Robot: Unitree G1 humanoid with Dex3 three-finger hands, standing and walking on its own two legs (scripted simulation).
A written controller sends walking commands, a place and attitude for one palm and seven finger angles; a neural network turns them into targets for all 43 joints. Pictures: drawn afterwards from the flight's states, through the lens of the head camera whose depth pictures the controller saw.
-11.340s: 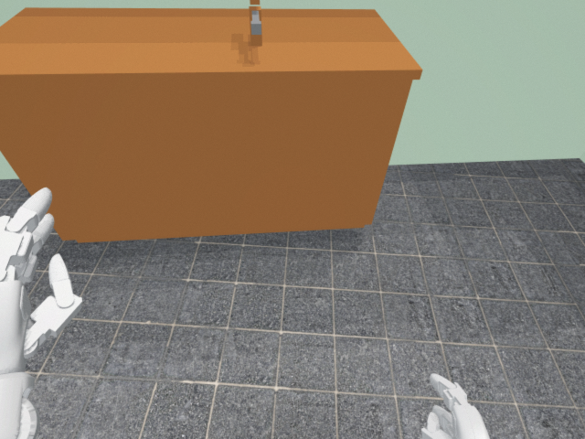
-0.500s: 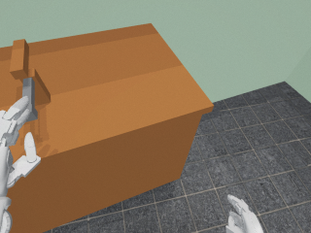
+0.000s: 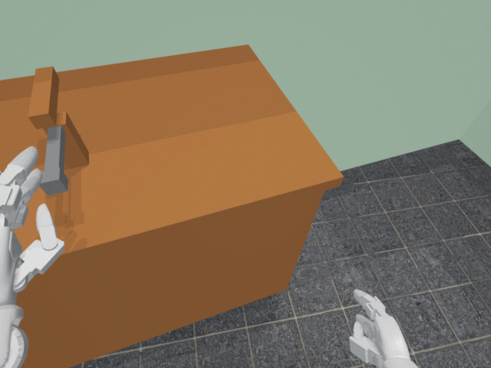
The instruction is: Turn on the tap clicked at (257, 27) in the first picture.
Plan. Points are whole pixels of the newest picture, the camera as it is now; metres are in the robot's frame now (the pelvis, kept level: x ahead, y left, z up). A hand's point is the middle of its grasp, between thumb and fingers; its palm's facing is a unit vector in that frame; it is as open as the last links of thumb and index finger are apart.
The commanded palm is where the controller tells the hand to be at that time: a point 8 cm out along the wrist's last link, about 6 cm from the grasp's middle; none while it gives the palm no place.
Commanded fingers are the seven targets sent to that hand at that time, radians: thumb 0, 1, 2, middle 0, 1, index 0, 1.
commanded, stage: look again from close up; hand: left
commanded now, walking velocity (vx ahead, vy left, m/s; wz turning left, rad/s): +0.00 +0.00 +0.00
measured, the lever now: (53, 181) +0.33 +0.32 +0.12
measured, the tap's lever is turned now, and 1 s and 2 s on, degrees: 0 0 0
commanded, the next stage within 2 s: come to a stop and stand still in 0.34 s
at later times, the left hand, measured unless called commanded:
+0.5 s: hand (47, 247) +0.21 +0.25 +0.16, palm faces +0.38 -0.85 -0.37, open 7.4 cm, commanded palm +0.16 +0.29 +0.17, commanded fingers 0.00 0.90 0.90 -0.20 -0.30 -0.20 -0.30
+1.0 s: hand (44, 241) +0.21 +0.26 +0.17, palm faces +0.39 -0.85 -0.36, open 7.4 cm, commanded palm +0.16 +0.28 +0.17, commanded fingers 0.00 0.90 0.90 -0.20 -0.30 -0.20 -0.30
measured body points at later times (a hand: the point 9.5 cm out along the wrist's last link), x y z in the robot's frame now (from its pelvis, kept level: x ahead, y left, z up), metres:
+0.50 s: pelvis +0.00 +0.01 +0.00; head +0.02 +0.02 +0.45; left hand +0.19 +0.30 +0.18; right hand +0.18 -0.21 -0.08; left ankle -0.02 +0.09 -0.74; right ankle +0.02 -0.11 -0.74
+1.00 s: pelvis -0.01 +0.01 +0.00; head +0.01 +0.03 +0.45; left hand +0.19 +0.30 +0.18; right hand +0.16 -0.22 -0.07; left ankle -0.02 +0.09 -0.74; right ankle +0.02 -0.11 -0.74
